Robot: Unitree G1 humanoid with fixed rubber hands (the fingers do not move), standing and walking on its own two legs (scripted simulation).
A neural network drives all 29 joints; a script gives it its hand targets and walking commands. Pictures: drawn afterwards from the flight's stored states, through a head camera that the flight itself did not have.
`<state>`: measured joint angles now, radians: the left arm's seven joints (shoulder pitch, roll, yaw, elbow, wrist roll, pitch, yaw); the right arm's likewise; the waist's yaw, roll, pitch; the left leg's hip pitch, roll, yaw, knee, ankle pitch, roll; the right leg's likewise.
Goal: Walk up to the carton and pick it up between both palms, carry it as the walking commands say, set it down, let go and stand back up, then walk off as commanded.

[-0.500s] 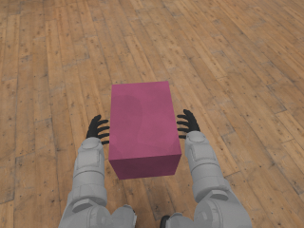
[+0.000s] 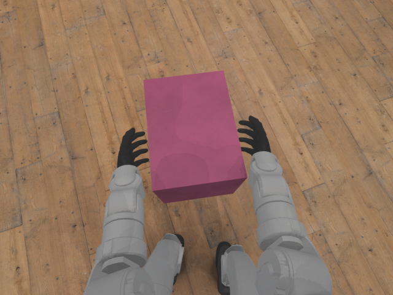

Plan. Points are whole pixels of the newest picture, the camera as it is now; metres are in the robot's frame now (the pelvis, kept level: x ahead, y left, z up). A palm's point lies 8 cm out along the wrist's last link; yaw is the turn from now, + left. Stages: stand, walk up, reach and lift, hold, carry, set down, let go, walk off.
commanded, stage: set down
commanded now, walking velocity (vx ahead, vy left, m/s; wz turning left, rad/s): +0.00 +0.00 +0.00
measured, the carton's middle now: (192, 141) +0.44 +0.07 -0.18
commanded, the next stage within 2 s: none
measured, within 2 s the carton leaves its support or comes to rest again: neither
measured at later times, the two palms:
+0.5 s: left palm (137, 165) +0.35 +0.19 -0.15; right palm (251, 150) +0.43 -0.07 -0.14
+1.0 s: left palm (137, 164) +0.37 +0.22 -0.23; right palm (236, 150) +0.45 -0.05 -0.23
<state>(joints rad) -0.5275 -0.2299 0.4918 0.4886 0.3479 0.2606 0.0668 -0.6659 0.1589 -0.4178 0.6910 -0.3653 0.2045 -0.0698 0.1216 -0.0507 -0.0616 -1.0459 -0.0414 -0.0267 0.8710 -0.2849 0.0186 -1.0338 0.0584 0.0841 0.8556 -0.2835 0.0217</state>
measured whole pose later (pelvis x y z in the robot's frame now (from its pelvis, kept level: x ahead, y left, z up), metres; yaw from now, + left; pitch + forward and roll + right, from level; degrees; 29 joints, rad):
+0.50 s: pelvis -0.02 -0.03 -0.08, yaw +3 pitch +36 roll +1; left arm -0.71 -0.12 0.53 0.60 0.32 0.30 0.06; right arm -0.86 0.13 -0.42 0.79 -0.34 0.25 -0.14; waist 0.10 -0.08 -0.17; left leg -1.46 -0.06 -0.05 1.22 -0.39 -0.03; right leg -1.46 0.10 0.08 1.26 -0.42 -0.01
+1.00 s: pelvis -0.03 -0.03 -0.15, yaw +2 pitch +42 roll +1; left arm -0.90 -0.03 0.55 0.67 0.27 0.31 0.02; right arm -1.04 0.10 -0.41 0.85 -0.28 0.24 -0.22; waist 0.13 -0.09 -0.14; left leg -1.77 -0.06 -0.07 1.50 -0.46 -0.05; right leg -1.77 0.12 0.04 1.52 -0.47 -0.01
